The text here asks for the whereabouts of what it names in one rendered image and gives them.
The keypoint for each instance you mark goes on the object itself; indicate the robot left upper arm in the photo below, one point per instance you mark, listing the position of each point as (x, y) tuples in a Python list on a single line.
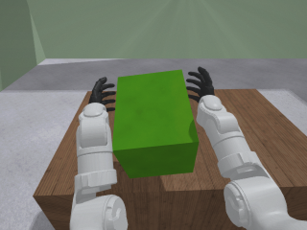
[(104, 212)]

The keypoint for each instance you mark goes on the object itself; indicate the pedestal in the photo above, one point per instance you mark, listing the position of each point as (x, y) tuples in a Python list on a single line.
[(191, 200)]

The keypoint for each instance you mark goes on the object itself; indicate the right robot hand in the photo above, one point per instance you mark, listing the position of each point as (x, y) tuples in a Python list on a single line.
[(204, 83)]

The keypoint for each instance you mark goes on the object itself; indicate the right robot forearm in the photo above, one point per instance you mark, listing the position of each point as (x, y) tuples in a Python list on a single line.
[(236, 160)]

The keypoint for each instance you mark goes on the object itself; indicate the left robot forearm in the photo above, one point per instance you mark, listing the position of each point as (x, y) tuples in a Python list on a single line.
[(94, 151)]

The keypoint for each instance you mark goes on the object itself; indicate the robot right upper arm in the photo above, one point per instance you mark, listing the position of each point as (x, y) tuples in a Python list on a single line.
[(256, 203)]

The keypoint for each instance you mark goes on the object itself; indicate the left robot hand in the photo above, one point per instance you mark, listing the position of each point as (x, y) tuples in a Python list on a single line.
[(97, 95)]

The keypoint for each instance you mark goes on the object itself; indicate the carton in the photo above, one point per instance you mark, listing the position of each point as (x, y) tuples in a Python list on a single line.
[(154, 131)]

